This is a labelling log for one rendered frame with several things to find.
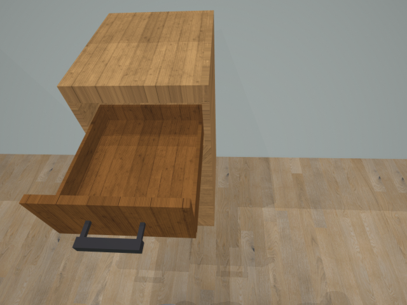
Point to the drawer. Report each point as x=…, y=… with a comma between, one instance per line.
x=136, y=163

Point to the cabinet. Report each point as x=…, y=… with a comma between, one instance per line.
x=151, y=58

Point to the handle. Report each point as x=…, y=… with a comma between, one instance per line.
x=116, y=245

